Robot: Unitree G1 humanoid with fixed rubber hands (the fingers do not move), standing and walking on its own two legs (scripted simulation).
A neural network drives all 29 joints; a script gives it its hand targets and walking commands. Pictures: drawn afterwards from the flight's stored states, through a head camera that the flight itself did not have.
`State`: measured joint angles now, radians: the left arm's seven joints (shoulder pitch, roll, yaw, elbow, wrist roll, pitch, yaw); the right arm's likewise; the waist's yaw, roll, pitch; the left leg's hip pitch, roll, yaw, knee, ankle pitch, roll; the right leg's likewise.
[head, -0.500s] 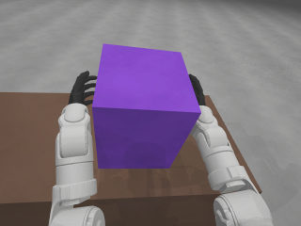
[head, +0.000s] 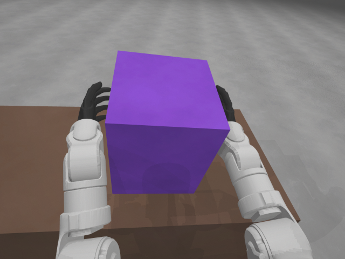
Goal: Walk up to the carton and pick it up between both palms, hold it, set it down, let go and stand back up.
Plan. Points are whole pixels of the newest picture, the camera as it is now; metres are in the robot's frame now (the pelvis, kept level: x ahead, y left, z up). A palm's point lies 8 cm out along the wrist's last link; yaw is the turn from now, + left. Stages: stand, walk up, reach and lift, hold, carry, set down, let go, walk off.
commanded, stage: hold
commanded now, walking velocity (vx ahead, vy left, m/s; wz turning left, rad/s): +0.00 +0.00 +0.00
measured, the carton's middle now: (159, 127) +0.38 +0.00 +0.15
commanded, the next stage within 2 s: set down in 0.84 s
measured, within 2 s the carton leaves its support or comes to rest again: neither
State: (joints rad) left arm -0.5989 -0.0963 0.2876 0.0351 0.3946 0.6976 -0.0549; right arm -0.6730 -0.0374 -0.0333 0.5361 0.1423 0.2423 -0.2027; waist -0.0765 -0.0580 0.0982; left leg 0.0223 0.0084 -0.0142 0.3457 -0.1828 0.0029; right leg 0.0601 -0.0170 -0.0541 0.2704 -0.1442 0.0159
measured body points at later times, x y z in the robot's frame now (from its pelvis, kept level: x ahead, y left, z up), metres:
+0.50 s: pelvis +0.00 +0.00 +0.00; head -0.04 +0.03 +0.45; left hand +0.37 +0.15 +0.20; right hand +0.38 -0.15 +0.18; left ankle +0.02 +0.11 -0.75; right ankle +0.02 -0.13 -0.75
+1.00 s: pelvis +0.00 +0.00 +0.00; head -0.04 +0.03 +0.45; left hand +0.37 +0.14 +0.21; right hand +0.37 -0.16 +0.20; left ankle +0.02 +0.11 -0.75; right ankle +0.02 -0.13 -0.75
